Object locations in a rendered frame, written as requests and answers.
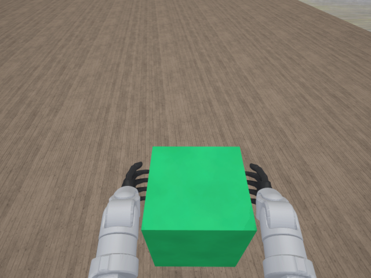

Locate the robot left hand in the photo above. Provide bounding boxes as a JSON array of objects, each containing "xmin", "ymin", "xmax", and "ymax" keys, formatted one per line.
[{"xmin": 121, "ymin": 162, "xmax": 150, "ymax": 201}]

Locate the right robot forearm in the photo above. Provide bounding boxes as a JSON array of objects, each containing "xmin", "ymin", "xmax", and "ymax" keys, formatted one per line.
[{"xmin": 256, "ymin": 188, "xmax": 317, "ymax": 278}]

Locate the carton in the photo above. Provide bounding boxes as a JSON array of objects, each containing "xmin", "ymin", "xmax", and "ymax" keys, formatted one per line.
[{"xmin": 141, "ymin": 147, "xmax": 257, "ymax": 267}]

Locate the robot right hand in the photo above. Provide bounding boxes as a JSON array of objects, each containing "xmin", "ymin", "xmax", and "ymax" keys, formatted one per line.
[{"xmin": 245, "ymin": 163, "xmax": 272, "ymax": 204}]

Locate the left robot forearm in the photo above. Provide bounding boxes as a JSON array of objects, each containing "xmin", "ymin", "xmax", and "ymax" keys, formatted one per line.
[{"xmin": 88, "ymin": 186, "xmax": 140, "ymax": 278}]

